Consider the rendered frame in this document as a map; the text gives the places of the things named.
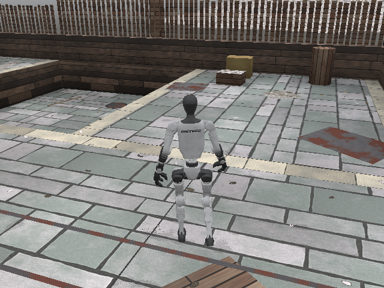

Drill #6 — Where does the left robot forearm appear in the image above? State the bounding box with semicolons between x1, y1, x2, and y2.
155;146;168;173

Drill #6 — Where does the left robot hand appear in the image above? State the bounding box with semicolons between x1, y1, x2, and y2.
154;172;167;187

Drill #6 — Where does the right robot hand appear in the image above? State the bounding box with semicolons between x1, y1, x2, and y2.
213;161;227;172

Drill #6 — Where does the left robot upper arm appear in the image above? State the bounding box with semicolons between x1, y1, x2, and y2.
162;121;178;155

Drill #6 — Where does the right robot upper arm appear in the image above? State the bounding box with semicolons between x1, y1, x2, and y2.
203;120;221;153

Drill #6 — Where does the right robot forearm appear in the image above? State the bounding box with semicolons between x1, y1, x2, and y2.
215;144;226;164

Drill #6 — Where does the left robot shin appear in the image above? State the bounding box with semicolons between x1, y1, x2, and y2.
175;196;185;234

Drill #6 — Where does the robot right foot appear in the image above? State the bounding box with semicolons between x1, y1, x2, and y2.
205;235;214;246

